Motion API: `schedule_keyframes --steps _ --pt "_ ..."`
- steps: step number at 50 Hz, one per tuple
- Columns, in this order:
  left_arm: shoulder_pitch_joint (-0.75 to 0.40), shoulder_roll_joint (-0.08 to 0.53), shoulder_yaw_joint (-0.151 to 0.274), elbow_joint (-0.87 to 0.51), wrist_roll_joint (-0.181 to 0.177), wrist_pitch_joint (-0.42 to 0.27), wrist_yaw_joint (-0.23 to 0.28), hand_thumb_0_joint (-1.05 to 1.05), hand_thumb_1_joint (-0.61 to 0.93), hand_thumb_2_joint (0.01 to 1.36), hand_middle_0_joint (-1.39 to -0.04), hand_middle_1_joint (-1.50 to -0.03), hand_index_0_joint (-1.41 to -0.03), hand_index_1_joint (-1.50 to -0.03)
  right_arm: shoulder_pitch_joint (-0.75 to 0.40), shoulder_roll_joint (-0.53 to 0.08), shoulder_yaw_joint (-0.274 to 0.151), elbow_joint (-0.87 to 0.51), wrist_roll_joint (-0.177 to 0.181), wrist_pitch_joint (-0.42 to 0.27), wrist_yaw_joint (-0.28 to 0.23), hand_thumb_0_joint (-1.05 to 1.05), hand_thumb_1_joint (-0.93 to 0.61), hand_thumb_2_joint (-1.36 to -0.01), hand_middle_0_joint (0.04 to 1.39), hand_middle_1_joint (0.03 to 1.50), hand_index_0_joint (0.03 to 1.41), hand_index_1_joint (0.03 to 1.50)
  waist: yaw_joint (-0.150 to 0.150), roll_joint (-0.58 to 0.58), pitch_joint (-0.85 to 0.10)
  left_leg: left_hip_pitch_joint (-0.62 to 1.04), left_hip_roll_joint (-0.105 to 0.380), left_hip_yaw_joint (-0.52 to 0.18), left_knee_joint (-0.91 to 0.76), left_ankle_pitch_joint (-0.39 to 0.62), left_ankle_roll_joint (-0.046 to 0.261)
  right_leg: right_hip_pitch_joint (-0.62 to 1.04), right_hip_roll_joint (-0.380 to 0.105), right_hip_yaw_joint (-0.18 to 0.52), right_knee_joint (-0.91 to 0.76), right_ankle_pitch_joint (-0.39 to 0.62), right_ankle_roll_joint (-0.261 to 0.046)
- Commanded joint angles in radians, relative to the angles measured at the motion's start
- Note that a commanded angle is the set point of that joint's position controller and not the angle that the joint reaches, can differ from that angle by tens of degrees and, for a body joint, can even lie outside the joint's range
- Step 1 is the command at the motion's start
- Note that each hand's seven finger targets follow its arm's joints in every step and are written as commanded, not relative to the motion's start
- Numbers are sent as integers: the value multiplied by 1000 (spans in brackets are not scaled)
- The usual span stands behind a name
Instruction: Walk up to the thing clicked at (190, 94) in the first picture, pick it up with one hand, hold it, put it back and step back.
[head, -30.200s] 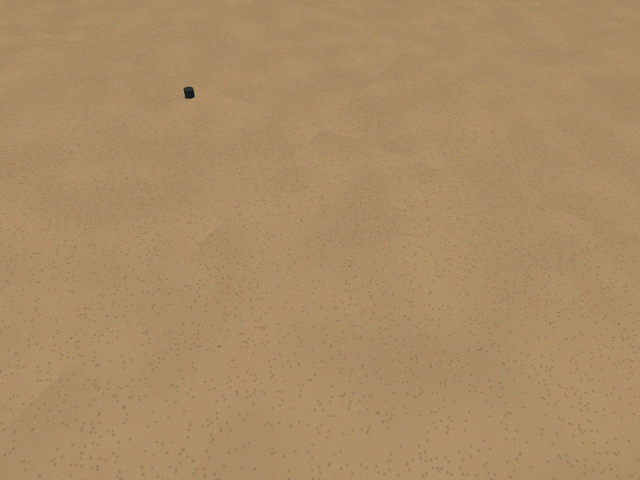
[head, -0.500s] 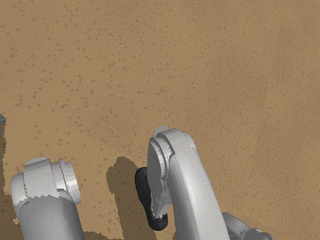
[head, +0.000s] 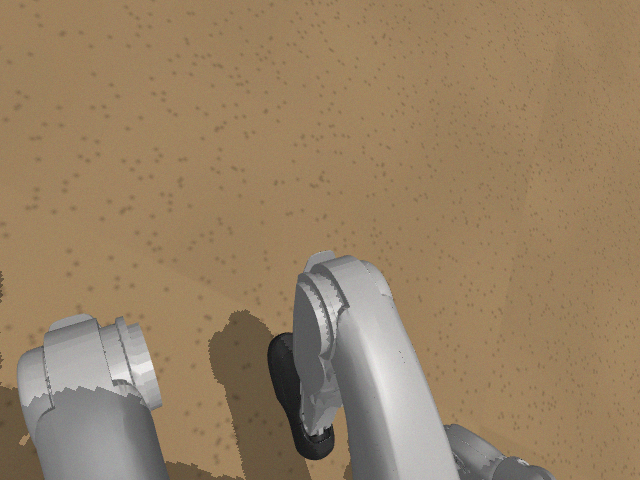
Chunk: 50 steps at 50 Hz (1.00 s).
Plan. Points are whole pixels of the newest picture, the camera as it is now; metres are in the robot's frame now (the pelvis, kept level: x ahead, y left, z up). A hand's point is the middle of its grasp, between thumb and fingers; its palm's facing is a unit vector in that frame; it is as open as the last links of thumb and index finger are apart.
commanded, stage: withdraw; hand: left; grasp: from above
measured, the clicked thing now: out of the picture +0.39 +0.30 -0.27
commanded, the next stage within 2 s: home in 0.98 s
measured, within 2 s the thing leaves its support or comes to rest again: neither
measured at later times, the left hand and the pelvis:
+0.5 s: hand out of the picture +0.39 +0.31 -0.12, palm faces -0.34 -0.07 -0.94, open 13.9 cm; pelvis +0.00 -0.01 +0.04, yaw +4 degrees
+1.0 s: hand out of the picture +0.35 +0.29 -0.14, palm faces -0.44 -0.11 -0.89, open 13.3 cm; pelvis -0.01 -0.02 +0.04, yaw +7 degrees
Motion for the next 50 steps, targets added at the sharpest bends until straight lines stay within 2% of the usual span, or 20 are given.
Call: schedule_keyframes --steps 1,7,11,12,15,17,19,21,22,24,25,26,32,34,37,40,42,44,47,50 --pt "-195 170 12 -89 -6 -14 41 0 -366 922 -78 -1105 -124 -1055 156 -316 -87 -2 5 -2 -8 0 -885 -895 201 300 201 300 -26 428 -623 459 21 106 -316 215 11 312 35 -140 -168 213 -82" --pt "-250 196 24 -111 0 -14 44 0 -490 962 -71 -1019 -99 -990 163 -324 -91 -3 11 1 -8 0 -899 -898 201 300 201 300 -40 461 -607 469 21 109 -319 190 11 293 29 -143 -165 194 -77" --pt "-233 225 75 -224 -4 7 30 0 -508 976 -68 -1009 -85 -991 183 -314 -125 -1 27 3 -5 0 -901 -899 201 300 201 300 -2 517 -716 531 17 132 -312 244 2 313 27 -124 -163 240 -85" --pt "-208 246 107 -301 -13 12 28 0 -521 988 -67 -1013 -79 -1000 192 -314 -146 10 36 9 -7 0 -902 -901 201 300 201 300 39 581 -780 566 16 134 -340 262 -5 309 25 -120 -159 242 -91" --pt "-118 108 39 -463 -66 51 -28 0 -539 1008 -65 -1014 -66 -1013 176 -288 -193 -32 86 36 -5 0 -903 -903 200 300 200 300 98 647 -892 623 17 148 -421 256 -18 289 24 -102 -188 235 -115" --pt "-124 10 -40 -509 -97 86 -81 0 -546 1023 -76 -1022 -68 -1030 172 -268 -213 -31 125 65 -11 0 -906 -905 200 300 200 300 102 606 -866 582 15 161 -455 220 -12 242 22 -84 -221 215 -123" --pt "-94 95 26 -562 -87 131 -125 0 -550 1035 -86 -1026 -70 -1043 226 -283 -261 -18 164 109 -36 0 -909 -907 200 300 200 300 142 587 -924 579 13 182 -467 270 -6 257 19 -53 -241 257 -127" --pt "-146 -86 -98 -623 -106 157 -199 0 -516 1017 -102 -1021 -91 -1032 230 -239 -267 -51 191 150 -47 0 -907 -906 200 300 200 300 116 506 -921 584 10 190 -495 290 1 290 23 -39 -283 273 -127" --pt "-146 -34 -68 -608 -108 171 -227 0 -504 1011 -134 -1004 -115 -1024 244 -252 -277 -55 202 167 -61 0 -911 -908 200 300 200 300 111 432 -884 544 7 188 -493 263 13 293 20 -32 -306 258 -123" --pt "-144 -50 -89 -576 -126 179 -299 0 -479 994 -149 -990 -132 -1008 251 -240 -281 -77 213 197 -89 0 -910 -907 200 300 200 300 99 322 -811 489 0 186 -512 206 27 317 17 -15 -348 204 -122" --pt "-118 21 -37 -530 -129 178 -329 0 -465 982 -161 -976 -144 -994 275 -244 -290 -60 215 213 -106 0 -911 -908 200 300 200 300 97 269 -780 455 -3 185 -520 170 34 337 17 -7 -367 169 -122" --pt "-147 -51 -90 -552 -142 167 -368 0 -430 959 -195 -949 -176 -970 262 -224 -278 -95 218 220 -119 0 -911 -908 200 300 200 300 88 235 -756 431 -9 187 -531 137 39 347 11 1 -394 131 -119" --pt "-100 -55 -133 -505 -161 65 -497 0 -437 964 -174 -970 -164 -981 211 -178 -241 -145 230 242 -210 0 -908 -905 200 300 200 300 106 87 -622 313 -28 233 -535 23 47 440 13 51 -499 -73 -117" --pt "-122 13 -96 -552 -142 12 -490 0 -425 952 -199 -944 -183 -962 212 -177 -233 -143 226 247 -237 0 -910 -907 200 300 200 300 133 94 -676 346 -29 242 -521 55 44 460 9 57 -493 -48 -116" --pt "-173 26 -82 -603 -94 -61 -446 0 -398 930 -213 -925 -201 -938 210 -168 -222 -138 213 251 -258 0 -908 -905 200 300 200 300 153 185 -746 410 -27 243 -514 118 33 432 5 48 -448 21 -121" --pt "-180 -36 -107 -496 -43 -99 -366 0 -411 937 -178 -933 -173 -938 207 -164 -218 -121 194 247 -270 0 -903 -902 200 300 200 300 120 191 -718 425 -24 233 -499 112 31 351 11 37 -416 22 -122" --pt "-234 22 -74 -474 1 -117 -291 0 -411 933 -165 -937 -166 -935 201 -172 -215 -106 174 243 -276 0 -900 -901 200 300 200 300 134 245 -751 458 -23 233 -490 124 26 314 10 33 -393 29 -126" --pt "-287 71 -36 -437 42 -117 -216 0 -385 910 -189 -919 -193 -915 212 -174 -213 -90 153 239 -277 0 -900 -900 200 300 200 300 139 284 -792 479 -22 234 -479 143 21 317 9 34 -369 40 -127" --pt "-347 90 -10 -375 79 -90 -125 0 -395 906 -178 -918 -187 -909 221 -190 -219 -54 123 221 -269 0 -902 -899 200 300 200 300 100 323 -786 523 -23 224 -482 125 19 248 5 0 -332 38 -119" --pt "-345 144 41 -415 68 -36 -74 0 -396 897 -182 -910 -193 -899 215 -191 -231 -39 106 216 -260 0 -904 -899 200 300 200 300 126 426 -878 597 -21 229 -493 144 15 245 -3 -12 -306 59 -115"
